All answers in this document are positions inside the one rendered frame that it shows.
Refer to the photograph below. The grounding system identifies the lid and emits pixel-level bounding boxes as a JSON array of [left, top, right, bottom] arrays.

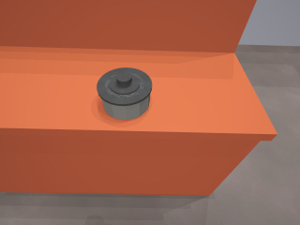
[[97, 67, 153, 106]]

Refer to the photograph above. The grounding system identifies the pot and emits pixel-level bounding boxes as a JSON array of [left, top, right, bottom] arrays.
[[102, 94, 151, 120]]

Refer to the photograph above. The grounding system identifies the knob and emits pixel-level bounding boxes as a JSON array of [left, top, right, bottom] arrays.
[[116, 71, 132, 85]]

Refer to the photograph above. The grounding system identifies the table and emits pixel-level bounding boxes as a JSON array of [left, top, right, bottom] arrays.
[[0, 0, 278, 196]]

